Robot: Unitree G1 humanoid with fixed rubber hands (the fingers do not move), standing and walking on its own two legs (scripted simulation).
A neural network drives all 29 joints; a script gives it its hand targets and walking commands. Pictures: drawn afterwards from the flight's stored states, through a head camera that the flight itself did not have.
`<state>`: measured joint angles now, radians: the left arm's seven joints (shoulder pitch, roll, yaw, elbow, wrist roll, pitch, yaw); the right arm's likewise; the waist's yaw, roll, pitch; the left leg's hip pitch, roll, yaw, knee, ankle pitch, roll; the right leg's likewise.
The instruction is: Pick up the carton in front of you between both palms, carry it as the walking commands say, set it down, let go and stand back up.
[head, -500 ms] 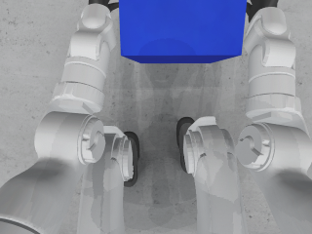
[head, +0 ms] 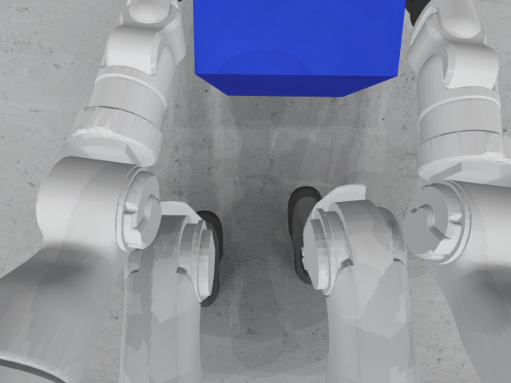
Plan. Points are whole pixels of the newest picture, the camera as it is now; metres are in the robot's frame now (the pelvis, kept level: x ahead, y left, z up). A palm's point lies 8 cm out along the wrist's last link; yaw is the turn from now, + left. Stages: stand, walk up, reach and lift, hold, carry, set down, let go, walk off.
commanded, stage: set down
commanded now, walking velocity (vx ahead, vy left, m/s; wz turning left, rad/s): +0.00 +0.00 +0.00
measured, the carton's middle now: (291, 11) +0.55 -0.10 -0.24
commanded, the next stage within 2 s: let go in 2.00 s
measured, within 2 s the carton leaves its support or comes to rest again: rests again in 0.08 s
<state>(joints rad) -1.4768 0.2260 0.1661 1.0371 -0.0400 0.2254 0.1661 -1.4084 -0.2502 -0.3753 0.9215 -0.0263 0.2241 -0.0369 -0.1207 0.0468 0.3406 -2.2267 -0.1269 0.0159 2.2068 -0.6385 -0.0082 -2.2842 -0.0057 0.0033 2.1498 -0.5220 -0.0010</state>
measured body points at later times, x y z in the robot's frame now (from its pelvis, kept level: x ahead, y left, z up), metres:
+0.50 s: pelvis +0.00 +0.00 -0.01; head +0.37 -0.03 +0.23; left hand +0.58 +0.05 -0.19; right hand +0.53 -0.26 -0.17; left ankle +0.09 +0.10 -0.34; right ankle +0.12 -0.12 -0.34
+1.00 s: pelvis +0.00 +0.00 -0.01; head +0.38 -0.03 +0.22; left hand +0.59 +0.10 -0.19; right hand +0.53 -0.29 -0.19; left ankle +0.09 +0.10 -0.34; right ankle +0.12 -0.12 -0.34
